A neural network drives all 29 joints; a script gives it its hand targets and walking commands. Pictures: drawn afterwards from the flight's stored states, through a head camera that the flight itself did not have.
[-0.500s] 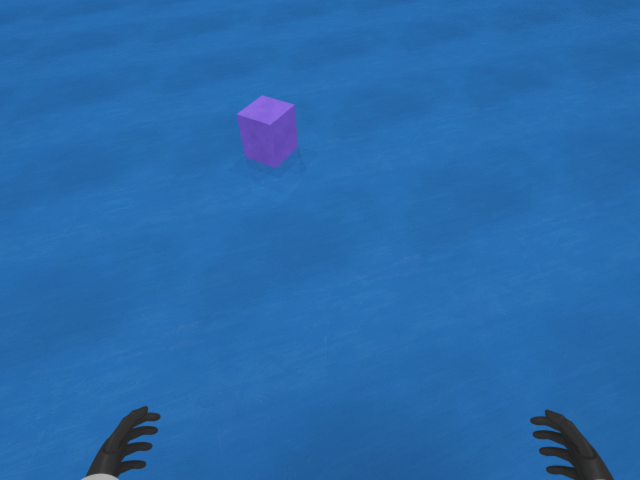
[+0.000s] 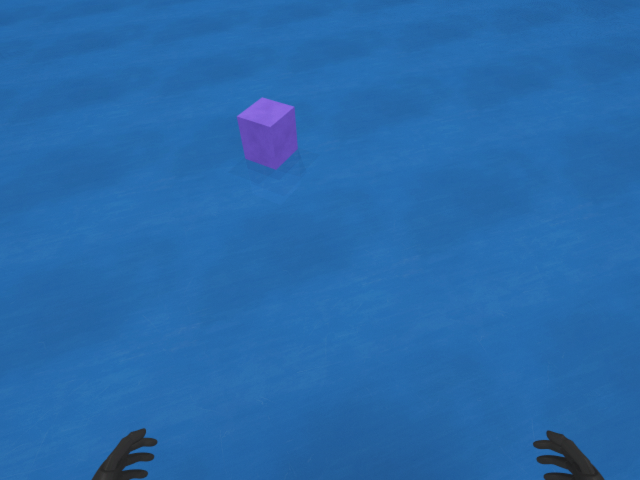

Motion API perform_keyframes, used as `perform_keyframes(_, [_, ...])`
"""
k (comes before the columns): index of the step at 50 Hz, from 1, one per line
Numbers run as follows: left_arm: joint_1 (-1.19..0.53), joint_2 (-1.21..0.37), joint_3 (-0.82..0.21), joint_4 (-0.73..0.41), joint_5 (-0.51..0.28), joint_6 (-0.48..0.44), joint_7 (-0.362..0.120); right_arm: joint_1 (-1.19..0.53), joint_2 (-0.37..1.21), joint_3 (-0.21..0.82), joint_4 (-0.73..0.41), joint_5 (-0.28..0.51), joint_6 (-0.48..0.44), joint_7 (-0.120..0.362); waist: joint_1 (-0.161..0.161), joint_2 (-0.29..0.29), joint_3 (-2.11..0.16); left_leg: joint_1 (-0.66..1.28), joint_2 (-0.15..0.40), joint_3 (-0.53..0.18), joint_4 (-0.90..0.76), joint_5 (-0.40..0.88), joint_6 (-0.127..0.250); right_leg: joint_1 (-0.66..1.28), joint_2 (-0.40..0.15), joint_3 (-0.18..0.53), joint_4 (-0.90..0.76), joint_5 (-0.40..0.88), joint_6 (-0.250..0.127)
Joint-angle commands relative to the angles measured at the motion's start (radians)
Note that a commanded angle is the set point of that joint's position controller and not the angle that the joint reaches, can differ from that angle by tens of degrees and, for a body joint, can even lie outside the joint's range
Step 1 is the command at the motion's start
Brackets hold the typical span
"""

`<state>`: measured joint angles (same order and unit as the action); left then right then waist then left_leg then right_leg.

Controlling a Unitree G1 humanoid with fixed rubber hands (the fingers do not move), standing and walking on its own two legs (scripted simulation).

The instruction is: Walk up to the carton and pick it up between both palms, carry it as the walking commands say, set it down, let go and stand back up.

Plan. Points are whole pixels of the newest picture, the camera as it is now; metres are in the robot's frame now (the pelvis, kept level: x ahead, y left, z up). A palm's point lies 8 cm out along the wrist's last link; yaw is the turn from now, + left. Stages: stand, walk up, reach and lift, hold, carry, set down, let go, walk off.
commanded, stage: stand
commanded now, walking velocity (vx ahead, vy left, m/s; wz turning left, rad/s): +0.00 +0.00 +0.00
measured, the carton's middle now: (269, 133) +1.79 +0.33 -0.64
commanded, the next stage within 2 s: walk up in 0.78 s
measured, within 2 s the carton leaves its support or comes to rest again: neither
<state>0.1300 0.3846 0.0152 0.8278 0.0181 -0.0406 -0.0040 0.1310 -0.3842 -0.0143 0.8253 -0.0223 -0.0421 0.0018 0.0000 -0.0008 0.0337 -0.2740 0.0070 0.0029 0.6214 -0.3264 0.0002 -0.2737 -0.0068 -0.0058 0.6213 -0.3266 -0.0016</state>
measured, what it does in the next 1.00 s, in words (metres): stands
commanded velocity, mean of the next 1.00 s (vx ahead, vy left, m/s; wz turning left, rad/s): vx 0.03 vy -0.01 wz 0.01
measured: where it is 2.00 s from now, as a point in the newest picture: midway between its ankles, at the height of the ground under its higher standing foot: (316, 440)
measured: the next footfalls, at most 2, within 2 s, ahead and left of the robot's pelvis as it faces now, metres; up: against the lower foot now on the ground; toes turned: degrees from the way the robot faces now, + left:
left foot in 1.40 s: +0.21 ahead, +0.19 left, +0.00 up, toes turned +12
right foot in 1.86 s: +0.49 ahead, -0.07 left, +0.00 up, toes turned -3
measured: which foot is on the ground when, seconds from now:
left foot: down 0.00-1.00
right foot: down 0.00-1.00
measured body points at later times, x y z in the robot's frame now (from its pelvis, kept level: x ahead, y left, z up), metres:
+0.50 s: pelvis +0.00 +0.00 +0.02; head +0.00 +0.00 +0.47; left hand +0.12 +0.31 -0.09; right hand +0.12 -0.31 -0.09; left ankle +0.00 +0.12 -0.73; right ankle +0.00 -0.12 -0.73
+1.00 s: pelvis +0.00 +0.00 +0.02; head +0.01 +0.00 +0.47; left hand +0.11 +0.31 -0.09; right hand +0.10 -0.32 -0.10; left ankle +0.00 +0.12 -0.72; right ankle +0.00 -0.12 -0.72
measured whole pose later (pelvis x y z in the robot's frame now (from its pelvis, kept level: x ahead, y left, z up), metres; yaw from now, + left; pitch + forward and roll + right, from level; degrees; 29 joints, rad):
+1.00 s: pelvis +0.00 +0.00 +0.02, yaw +1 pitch -1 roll +0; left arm 0.09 0.39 0.02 1.03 0.02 0.01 -0.02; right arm 0.11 -0.39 -0.03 1.04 -0.02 0.00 -0.01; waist 0.00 0.00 0.03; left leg -0.16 0.01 0.00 0.38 -0.24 0.00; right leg -0.20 -0.01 -0.03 0.49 -0.35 0.01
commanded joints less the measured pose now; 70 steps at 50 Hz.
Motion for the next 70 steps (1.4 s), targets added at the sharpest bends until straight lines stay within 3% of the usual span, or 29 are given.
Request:
perform_keyframes(1, [-0.049,0.165,0.035,-0.036,-0.003,-0.011,0.003,-0.049,-0.165,-0.035,-0.037,0.003,-0.011,-0.004,0.001,0.002,-0.072,0.031,0.086,-0.096,-0.131,0.18,0.055,0.033,-0.088,0.096,-0.132,0.176,-0.057])
perform_keyframes(24, [-0.091,0.176,0.014,0.137,-0.007,0.001,0.004,-0.091,-0.175,-0.022,0.138,0.008,0.002,-0.003,0.001,0.002,-0.053,0.122,0.106,-0.099,-0.289,0.219,0.03,0.122,-0.11,0.096,-0.29,0.205,-0.033])
perform_keyframes(48, [-0.086,0.183,0.012,0.186,-0.008,0.007,0.009,-0.088,-0.182,-0.022,0.191,0.008,0.01,-0.006,0.001,0.001,-0.05,0.144,0.115,-0.098,-0.327,0.231,0.026,0.143,-0.119,0.096,-0.328,0.22,-0.03])
perform_keyframes(49, [-0.155,0.128,0.069,0.091,0.022,0.075,-0.049,0.183,-0.199,-0.08,0.223,-0.004,0.08,-0.044,-0.093,0.01,-0.01,0.239,0.333,-0.402,-0.405,-0.497,0.086,-0.184,-0.065,-0.022,0.01,-0.319,0.012])
perform_keyframes(50, [-0.149,0.026,0.043,0.076,0.02,0.062,-0.032,0.051,-0.161,-0.06,0.188,0.005,0.08,0.003,-0.034,0.273,0.048,0.034,0.271,-0.356,-0.461,-0.49,0.129,-0.088,-0.049,-0.059,0.08,-0.159,0.016])
perform_keyframes(51, [-0.03,0.028,0.05,0.098,0.011,0.057,-0.027,-0.095,-0.137,-0.054,0.107,0.0,0.082,0.021,0.045,0.25,0.063,-0.161,0.216,-0.275,-0.443,-0.405,0.116,0.089,-0.062,-0.055,0.046,-0.098,0.017])
perform_keyframes(52, [0.129,0.031,0.061,0.134,0.003,0.048,-0.019,-0.179,-0.115,-0.053,0.065,-0.002,0.084,0.028,0.133,0.183,0.027,-0.297,0.141,-0.17,-0.36,-0.384,0.083,0.306,-0.027,-0.118,-0.052,-0.053,0.026])
perform_keyframes(53, [0.301,0.07,0.075,0.165,0.007,0.031,-0.006,-0.222,-0.085,-0.046,0.025,-0.001,0.077,0.03,0.212,0.022,0.013,-0.425,0.051,-0.076,-0.192,-0.34,0.04,0.495,-0.061,-0.1,-0.238,-0.09,0.012])
perform_keyframes(54, [0.425,0.162,0.104,0.193,0.018,0.014,0.007,-0.224,-0.022,-0.035,-0.008,-0.006,0.06,0.025,0.248,-0.284,0.021,-0.591,0.001,-0.019,0.166,-0.295,0.025,0.572,-0.295,0.214,-0.411,-0.275,-0.024])
perform_keyframes(55, [0.316,0.212,0.099,0.155,0.031,0.001,0.018,-0.194,0.019,-0.023,-0.038,-0.024,0.047,0.023,0.167,-0.249,0.045,-0.636,0.054,-0.037,0.37,-0.158,0.003,0.415,-0.524,0.545,-0.559,-0.522,-0.121])
perform_keyframes(56, [0.239,0.195,0.094,0.128,0.023,-0.002,0.017,-0.174,-0.025,-0.041,-0.032,-0.035,0.044,0.027,0.123,-0.104,0.051,-0.59,0.106,-0.094,0.442,-0.076,-0.005,0.293,-0.524,0.557,-0.583,-0.591,-0.177])
perform_keyframes(58, [0.127,0.12,0.086,0.095,0.021,-0.022,0.008,-0.067,-0.034,-0.05,0.015,-0.027,0.036,0.055,0.024,-0.068,0.049,-0.447,0.132,-0.097,0.465,0.038,-0.027,0.215,-0.416,0.347,-0.563,-0.416,-0.143])
perform_keyframes(59, [0.103,0.09,0.078,0.08,0.019,-0.032,0.003,-0.044,-0.025,-0.051,0.026,-0.02,0.036,0.066,0.011,-0.087,0.058,-0.379,0.121,-0.066,0.439,0.083,-0.041,0.164,-0.351,0.217,-0.548,-0.289,-0.117])
perform_keyframes(61, [0.147,0.044,0.069,0.089,0.022,-0.042,-0.005,-0.071,0.013,-0.042,0.019,-0.006,0.034,0.077,0.025,-0.129,0.09,-0.293,0.102,0.009,0.29,0.125,-0.054,0.113,-0.285,0.053,-0.535,-0.097,-0.091])
perform_keyframes(63, [0.205,0.044,0.071,0.102,0.022,-0.044,-0.012,-0.131,0.05,-0.03,-0.001,0.001,0.031,0.085,0.049,-0.149,0.106,-0.204,0.082,0.05,0.116,0.137,-0.048,0.087,-0.265,-0.013,-0.517,-0.036,-0.076])
perform_keyframes(65, [0.252,0.063,0.078,0.112,0.023,-0.038,-0.013,-0.16,0.061,-0.024,-0.006,-0.002,0.027,0.084,0.071,-0.175,0.103,-0.162,0.056,0.092,0.013,0.097,-0.034,0.105,-0.271,-0.021,-0.494,-0.013,-0.087])
perform_keyframes(67, [0.272,0.068,0.077,0.118,0.019,-0.03,-0.014,-0.142,0.067,-0.022,0.001,-0.014,0.022,0.074,0.059,-0.193,0.083,-0.096,0.034,0.131,-0.048,0.06,-0.021,0.101,-0.29,-0.014,-0.429,0.04,-0.099])
perform_keyframes(68, [0.267,0.061,0.073,0.119,0.013,-0.026,-0.015,-0.083,0.057,-0.028,0.02,-0.02,0.015,0.066,0.019,-0.16,0.049,0.031,0.021,0.154,-0.11,0.095,-0.016,0.053,-0.277,-0.031,-0.324,0.114,-0.093])
perform_keyframes(69, [0.268,0.039,0.065,0.116,0.007,-0.022,-0.016,0.038,0.033,-0.041,0.067,-0.024,0.006,0.052,-0.033,-0.097,-0.026,0.21,-0.006,0.181,-0.159,0.099,-0.004,-0.001,-0.23,-0.067,-0.152,0.192,-0.076])
perform_keyframes(70, [0.274,-0.011,0.053,0.114,0.004,-0.02,-0.013,0.224,-0.034,-0.06,0.116,-0.032,-0.005,0.04,-0.104,0.029,-0.15,0.469,0.126,0.001,-0.186,0.0,0.028,-0.152,-0.133,-0.13,0.141,0.102,-0.04])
